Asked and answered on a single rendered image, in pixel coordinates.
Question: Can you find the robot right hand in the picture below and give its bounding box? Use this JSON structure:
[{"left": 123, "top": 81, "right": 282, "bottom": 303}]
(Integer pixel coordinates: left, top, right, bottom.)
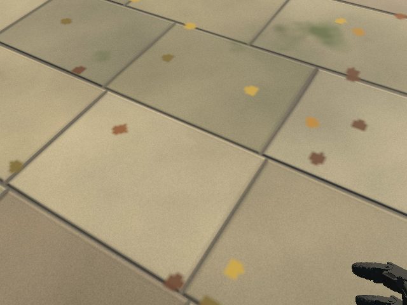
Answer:
[{"left": 352, "top": 262, "right": 407, "bottom": 305}]

